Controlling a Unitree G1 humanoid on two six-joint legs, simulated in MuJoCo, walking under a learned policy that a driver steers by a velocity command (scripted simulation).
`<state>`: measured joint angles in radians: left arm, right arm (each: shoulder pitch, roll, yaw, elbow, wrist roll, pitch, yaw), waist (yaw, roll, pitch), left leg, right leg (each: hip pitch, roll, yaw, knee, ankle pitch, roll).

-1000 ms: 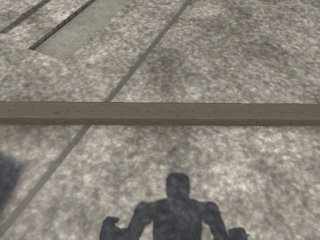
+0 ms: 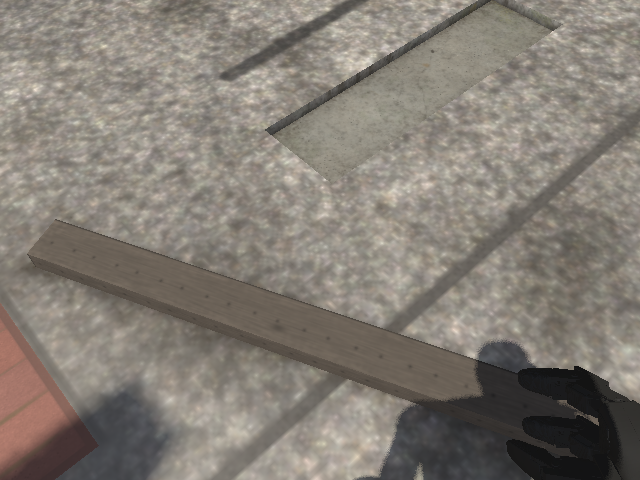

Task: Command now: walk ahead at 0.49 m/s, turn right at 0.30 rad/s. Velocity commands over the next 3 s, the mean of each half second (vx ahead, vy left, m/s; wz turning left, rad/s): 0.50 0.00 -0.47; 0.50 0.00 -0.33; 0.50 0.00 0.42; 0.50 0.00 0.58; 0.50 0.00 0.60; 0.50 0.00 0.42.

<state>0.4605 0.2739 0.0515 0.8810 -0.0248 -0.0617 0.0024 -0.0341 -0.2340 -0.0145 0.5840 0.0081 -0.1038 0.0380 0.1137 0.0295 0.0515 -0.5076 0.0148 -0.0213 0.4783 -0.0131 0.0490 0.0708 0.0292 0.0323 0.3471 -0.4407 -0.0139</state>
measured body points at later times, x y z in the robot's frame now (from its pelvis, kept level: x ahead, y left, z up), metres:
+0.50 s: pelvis +0.27 -0.04 +0.00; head +0.30 -0.07 +0.45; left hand +0.54 +0.13 -0.08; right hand +0.23 -0.34 -0.13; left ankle +0.15 +0.12 -0.72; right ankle +0.36 -0.17 -0.72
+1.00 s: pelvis +0.54 -0.14 +0.01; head +0.56 -0.16 +0.46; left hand +0.69 +0.10 -0.10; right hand +0.63 -0.44 -0.07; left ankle +0.73 -0.10 -0.67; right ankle +0.36 -0.17 -0.72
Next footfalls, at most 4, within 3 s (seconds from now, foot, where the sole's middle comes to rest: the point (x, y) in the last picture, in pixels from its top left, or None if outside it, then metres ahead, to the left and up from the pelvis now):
0.52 right None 0.40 -0.18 -0.76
0.98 left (427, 327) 0.76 -0.11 -0.72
1.48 right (558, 273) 0.97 -0.43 -0.76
1.98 left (437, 195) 1.19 -0.14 -0.76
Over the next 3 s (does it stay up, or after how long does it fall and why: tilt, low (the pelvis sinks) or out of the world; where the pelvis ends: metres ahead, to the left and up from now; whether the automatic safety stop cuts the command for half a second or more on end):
stays up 1.54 -0.04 -0.01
